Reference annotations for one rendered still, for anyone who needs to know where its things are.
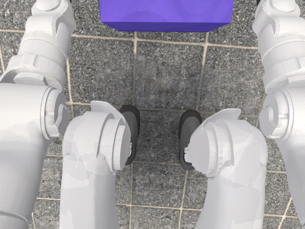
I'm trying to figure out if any carton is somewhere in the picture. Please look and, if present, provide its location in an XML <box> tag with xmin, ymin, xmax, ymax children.
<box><xmin>99</xmin><ymin>0</ymin><xmax>234</xmax><ymax>32</ymax></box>

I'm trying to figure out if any robot left shin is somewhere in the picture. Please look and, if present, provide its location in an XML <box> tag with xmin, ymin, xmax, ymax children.
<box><xmin>62</xmin><ymin>101</ymin><xmax>132</xmax><ymax>161</ymax></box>

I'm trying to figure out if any left robot upper arm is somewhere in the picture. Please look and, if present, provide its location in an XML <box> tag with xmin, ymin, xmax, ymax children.
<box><xmin>0</xmin><ymin>83</ymin><xmax>69</xmax><ymax>229</ymax></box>

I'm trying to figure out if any robot right forearm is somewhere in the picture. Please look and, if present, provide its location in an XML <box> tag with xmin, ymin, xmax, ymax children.
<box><xmin>252</xmin><ymin>0</ymin><xmax>305</xmax><ymax>95</ymax></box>

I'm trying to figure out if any robot right foot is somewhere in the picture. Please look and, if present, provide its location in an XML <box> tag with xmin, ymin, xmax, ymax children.
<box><xmin>178</xmin><ymin>110</ymin><xmax>202</xmax><ymax>170</ymax></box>

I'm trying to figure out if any robot left forearm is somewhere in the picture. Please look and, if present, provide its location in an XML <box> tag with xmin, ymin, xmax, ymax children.
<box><xmin>0</xmin><ymin>0</ymin><xmax>76</xmax><ymax>92</ymax></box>

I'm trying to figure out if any right robot upper arm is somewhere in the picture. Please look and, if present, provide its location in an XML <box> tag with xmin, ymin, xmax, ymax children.
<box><xmin>259</xmin><ymin>87</ymin><xmax>305</xmax><ymax>229</ymax></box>

